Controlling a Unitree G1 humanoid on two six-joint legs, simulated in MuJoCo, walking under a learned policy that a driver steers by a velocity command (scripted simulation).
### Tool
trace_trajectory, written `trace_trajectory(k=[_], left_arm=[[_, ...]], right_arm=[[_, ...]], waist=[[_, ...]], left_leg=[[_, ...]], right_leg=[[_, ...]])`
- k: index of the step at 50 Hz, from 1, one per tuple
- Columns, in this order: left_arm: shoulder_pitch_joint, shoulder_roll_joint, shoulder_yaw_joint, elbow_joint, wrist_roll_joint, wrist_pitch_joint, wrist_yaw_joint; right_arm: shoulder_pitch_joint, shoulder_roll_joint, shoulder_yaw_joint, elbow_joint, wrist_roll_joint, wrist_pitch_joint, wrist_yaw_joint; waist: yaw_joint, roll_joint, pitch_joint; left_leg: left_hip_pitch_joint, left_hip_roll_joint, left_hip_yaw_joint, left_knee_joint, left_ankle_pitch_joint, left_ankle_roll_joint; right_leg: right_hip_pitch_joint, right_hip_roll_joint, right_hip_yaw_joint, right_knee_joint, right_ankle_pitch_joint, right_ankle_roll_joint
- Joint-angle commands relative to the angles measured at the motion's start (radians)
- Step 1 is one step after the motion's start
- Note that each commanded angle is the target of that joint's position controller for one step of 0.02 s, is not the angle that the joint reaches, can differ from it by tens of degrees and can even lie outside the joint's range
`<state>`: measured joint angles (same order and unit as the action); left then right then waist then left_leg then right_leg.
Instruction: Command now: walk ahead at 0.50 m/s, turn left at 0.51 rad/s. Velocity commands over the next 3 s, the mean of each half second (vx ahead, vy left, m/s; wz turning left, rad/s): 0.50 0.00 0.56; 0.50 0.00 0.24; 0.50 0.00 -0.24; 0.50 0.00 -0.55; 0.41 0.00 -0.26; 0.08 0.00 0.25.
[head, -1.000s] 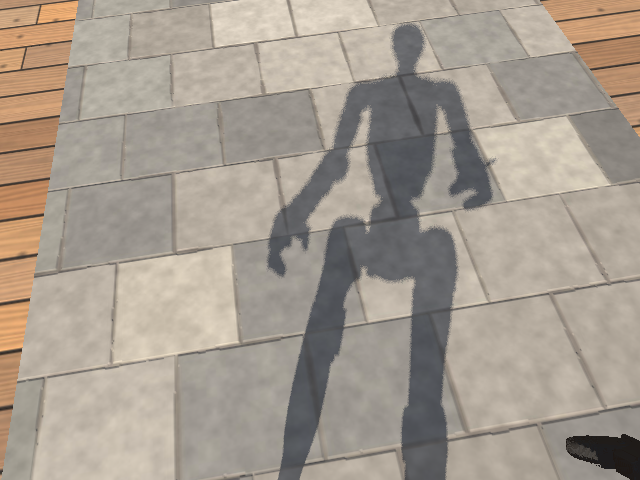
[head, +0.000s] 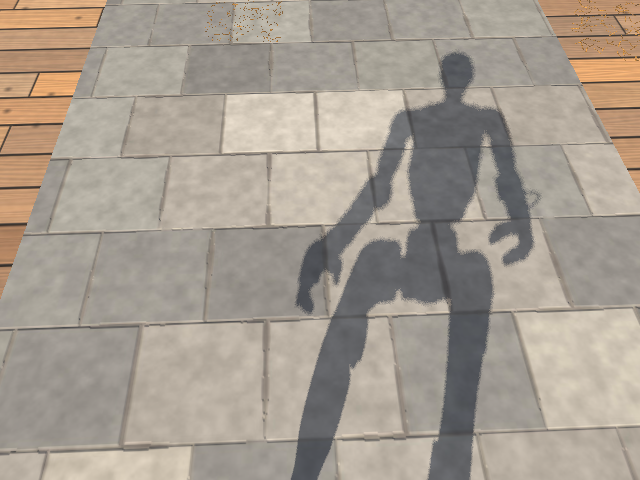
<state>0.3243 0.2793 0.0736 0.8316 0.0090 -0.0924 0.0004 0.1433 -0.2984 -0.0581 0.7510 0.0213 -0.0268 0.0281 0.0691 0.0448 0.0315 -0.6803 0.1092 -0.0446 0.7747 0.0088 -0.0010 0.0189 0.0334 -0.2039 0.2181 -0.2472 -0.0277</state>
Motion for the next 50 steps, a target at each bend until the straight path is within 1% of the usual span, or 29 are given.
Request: trace_trajectory(k=[1, 3, 5, 6, 7, 8, 9, 10, 11, 12, 13, 14, 15, 18, 23, 26, 28, 30, 31, 32, 33, 34, 35, 36, 37, 39, 41, 45, 50], left_arm=[[-0.035, 0.169, 0.04, -0.051, -0.014, -0.002, 0.009], [-0.016, 0.183, 0.046, -0.035, -0.025, 0.014, 0.01], [-0.027, 0.21, 0.053, -0.034, -0.032, 0.029, 0.015], [-0.035, 0.224, 0.057, -0.037, -0.036, 0.038, 0.019], [-0.05, 0.228, 0.056, -0.041, -0.039, 0.047, 0.022], [-0.047, 0.207, 0.046, -0.048, -0.033, 0.046, 0.027], [0.022, 0.084, 0.007, -0.099, 0.008, 0.029, 0.019], [0.0, 0.077, -0.01, -0.118, -0.003, -0.012, 0.007], [-0.122, 0.154, 0.01, -0.147, -0.045, -0.036, -0.006], [-0.156, 0.147, 0.005, -0.161, -0.05, -0.05, -0.007], [-0.152, 0.141, 0.007, -0.148, -0.026, -0.054, 0.002], [-0.138, 0.153, 0.015, -0.139, -0.008, -0.047, 0.007], [-0.123, 0.152, 0.018, -0.138, -0.003, -0.034, 0.005], [-0.134, 0.11, 0.009, -0.146, 0.008, -0.007, 0.006], [-0.326, 0.066, -0.014, -0.195, -0.003, -0.011, -0.006], [-0.373, 0.092, -0.009, -0.211, -0.018, -0.022, -0.02], [-0.358, 0.114, -0.001, -0.207, -0.016, -0.031, -0.03], [-0.301, 0.128, 0.008, -0.194, -0.014, -0.039, -0.032], [-0.225, 0.144, 0.019, -0.171, -0.007, -0.042, -0.027], [-0.108, 0.18, 0.032, -0.154, 0.006, -0.047, -0.022], [0.019, 0.271, 0.055, -0.133, 0.021, -0.043, -0.019], [0.089, 0.251, 0.057, -0.087, -0.008, -0.032, -0.033], [0.042, 0.171, 0.033, -0.098, -0.025, -0.03, -0.034], [-0.015, 0.138, 0.021, -0.109, -0.017, -0.022, -0.031], [-0.057, 0.118, 0.011, -0.109, -0.007, -0.016, -0.03], [-0.091, 0.088, -0.003, -0.105, 0.003, -0.017, -0.026], [-0.077, 0.097, -0.002, -0.09, -0.007, -0.022, -0.023], [-0.039, 0.148, 0.01, -0.059, -0.018, -0.016, -0.013], [0.051, 0.167, 0.01, -0.01, -0.03, 0.002, -0.009]], right_arm=[[-0.104, -0.025, 0.004, -0.099, -0.001, -0.011, 0.02], [-0.138, -0.035, 0.001, -0.128, -0.001, -0.01, 0.03], [-0.116, -0.061, -0.013, -0.144, -0.002, -0.005, 0.035], [-0.058, -0.084, -0.027, -0.138, -0.001, -0.001, 0.035], [0.067, -0.122, -0.051, -0.11, 0.002, 0.001, 0.029], [0.241, -0.188, -0.088, -0.064, 0.004, 0.008, 0.013], [0.285, -0.311, -0.115, -0.053, 0.011, 0.013, -0.007], [0.279, -0.292, -0.098, -0.096, 0.004, -0.006, 0.0], [0.261, -0.214, -0.075, -0.089, -0.004, -0.02, 0.007], [0.218, -0.184, -0.066, -0.087, -0.002, -0.03, 0.007], [0.149, -0.153, -0.057, -0.095, 0.0, -0.032, 0.005], [0.099, -0.119, -0.046, -0.111, -0.008, -0.033, 0.0], [0.078, -0.112, -0.042, -0.125, -0.017, -0.033, -0.004], [0.092, -0.138, -0.05, -0.119, -0.012, -0.038, -0.02], [0.16, -0.161, -0.058, -0.093, -0.002, -0.026, -0.043], [0.206, -0.158, -0.058, -0.071, 0.005, -0.02, -0.046], [0.222, -0.141, -0.053, -0.058, 0.002, -0.019, -0.049], [0.214, -0.138, -0.053, -0.052, -0.004, -0.014, -0.048], [0.21, -0.119, -0.046, -0.053, -0.007, -0.013, -0.046], [0.213, -0.075, -0.028, -0.062, -0.015, -0.014, -0.041], [0.33, -0.021, -0.009, -0.074, -0.006, -0.023, -0.043], [0.37, -0.041, -0.006, -0.07, 0.013, -0.031, -0.044], [0.276, -0.129, -0.026, -0.071, 0.021, -0.034, -0.043], [0.176, -0.14, -0.028, -0.092, 0.012, -0.034, -0.043], [0.121, -0.127, -0.026, -0.107, -0.004, -0.037, -0.041], [0.123, -0.096, -0.026, -0.105, -0.012, -0.038, -0.033], [0.132, -0.062, -0.018, -0.099, -0.012, -0.036, -0.03], [0.013, -0.026, 0.001, -0.134, -0.019, -0.043, -0.026], [-0.138, -0.016, 0.009, -0.168, -0.006, -0.056, -0.006]], waist=[[0.001, -0.067, 0.066], [0.002, -0.076, 0.07], [-0.032, -0.107, 0.028], [-0.07, -0.126, -0.018], [-0.146, -0.121, -0.085], [-0.23, -0.082, -0.175], [-0.164, 0.17, -0.246], [-0.162, 0.148, -0.41], [-0.202, 0.056, -0.31], [-0.172, 0.026, -0.196], [-0.123, -0.031, -0.129], [-0.086, -0.018, -0.096], [-0.063, 0.003, -0.089], [-0.052, -0.006, -0.07], [-0.125, 0.036, -0.027], [-0.143, 0.048, -0.025], [-0.136, 0.062, -0.026], [-0.101, 0.088, -0.026], [-0.062, 0.084, -0.057], [-0.008, 0.038, -0.165], [-0.018, -0.187, -0.321], [-0.012, -0.372, -0.341], [0.01, -0.229, -0.193], [0.007, -0.148, -0.102], [-0.011, -0.108, -0.035], [-0.052, -0.14, -0.018], [-0.06, -0.152, -0.029], [-0.031, -0.117, -0.012], [0.024, -0.113, 0.016]], left_leg=[[0.005, 0.0, 0.035, -0.096, 0.028, 0.023], [-0.007, -0.015, 0.063, -0.131, -0.043, 0.048], [0.077, -0.07, 0.119, -0.141, -0.144, 0.085], [0.166, -0.11, 0.149, -0.136, -0.197, 0.107], [0.335, -0.156, 0.168, -0.175, -0.189, 0.138], [0.622, -0.163, 0.11, -0.224, -0.143, 0.18], [0.973, 0.094, -0.365, -0.261, -0.219, 0.33], [1.101, 0.232, -0.81, -0.438, -0.361, 0.45], [1.047, 0.207, -0.689, -0.485, -0.34, 0.384], [0.911, 0.166, -0.549, -0.484, -0.272, 0.346], [0.767, 0.122, -0.443, -0.486, -0.172, 0.311], [0.658, 0.088, -0.37, -0.503, -0.071, 0.294], [0.59, 0.071, -0.345, -0.525, -0.018, 0.294], [0.48, 0.038, -0.261, -0.552, 0.096, 0.3], [0.411, -0.029, -0.202, -0.539, -0.055, 0.228], [0.46, 0.007, -0.263, -0.498, -0.129, 0.215], [0.527, 0.043, -0.307, -0.447, -0.139, 0.203], [0.56, 0.058, -0.329, -0.39, -0.075, 0.184], [0.56, 0.022, -0.312, -0.312, 0.017, 0.165], [0.51, -0.032, -0.259, -0.115, 0.017, 0.133], [0.228, -0.162, -0.142, 0.229, -0.223, 0.057], [-0.007, -0.199, -0.121, 0.442, -0.588, 0.027], [-0.099, -0.147, -0.159, 0.52, -0.532, 0.032], [-0.102, -0.106, -0.119, 0.516, -0.454, 0.037], [-0.086, -0.074, -0.091, 0.461, -0.396, 0.036], [0.002, -0.022, -0.071, 0.356, -0.319, 0.033], [0.025, -0.013, -0.042, 0.291, -0.293, 0.02], [0.007, -0.005, -0.009, 0.047, -0.123, -0.006], [0.093, -0.047, 0.031, -0.181, 0.051, -0.009]], right_leg=[[-0.024, -0.303, 0.061, -0.084, 0.34, -0.133], [0.052, -0.322, 0.041, -0.037, 0.422, -0.119], [0.094, -0.325, 0.011, 0.075, 0.718, -0.096], [0.099, -0.32, -0.003, 0.179, 0.882, -0.084], [0.058, -0.295, -0.027, 0.355, 0.951, -0.061], [-0.108, -0.255, -0.039, 0.607, 0.812, -0.021], [-0.552, -0.109, -0.026, 0.985, 0.045, 0.05], [-0.737, 0.017, 0.23, 1.166, -0.371, 0.057], [-0.837, -0.043, 0.301, 1.179, -0.293, 0.036], [-0.84, -0.084, 0.29, 1.104, -0.204, 0.017], [-0.784, -0.123, 0.287, 1.013, -0.14, 0.02], [-0.709, -0.147, 0.289, 0.946, -0.095, 0.027], [-0.654, -0.153, 0.291, 0.918, -0.068, 0.037], [-0.617, -0.138, 0.261, 0.79, 0.003, 0.084], [-0.54, -0.067, 0.25, 0.414, 0.303, 0.107], [-0.506, -0.05, 0.271, 0.323, 0.334, 0.094], [-0.493, -0.059, 0.284, 0.291, 0.298, 0.067], [-0.431, -0.056, 0.261, 0.267, 0.22, 0.029], [-0.324, -0.042, 0.238, 0.234, 0.201, 0.001], [-0.128, -0.125, 0.31, 0.253, 0.194, -0.051], [0.226, -0.329, 0.66, 0.234, 0.089, -0.195], [0.316, -0.432, 1.011, 0.081, -0.215, -0.276], [0.215, -0.407, 0.953, 0.044, -0.352, -0.237], [0.098, -0.366, 0.805, 0.043, -0.285, -0.2], [-0.016, -0.322, 0.698, 0.021, -0.168, -0.193], [-0.121, -0.26, 0.576, -0.016, 0.0, -0.176], [-0.142, -0.243, 0.503, -0.042, 0.114, -0.19], [-0.131, -0.232, 0.393, -0.078, 0.256, -0.194], [-0.109, -0.226, 0.318, -0.066, 0.289, -0.167]])
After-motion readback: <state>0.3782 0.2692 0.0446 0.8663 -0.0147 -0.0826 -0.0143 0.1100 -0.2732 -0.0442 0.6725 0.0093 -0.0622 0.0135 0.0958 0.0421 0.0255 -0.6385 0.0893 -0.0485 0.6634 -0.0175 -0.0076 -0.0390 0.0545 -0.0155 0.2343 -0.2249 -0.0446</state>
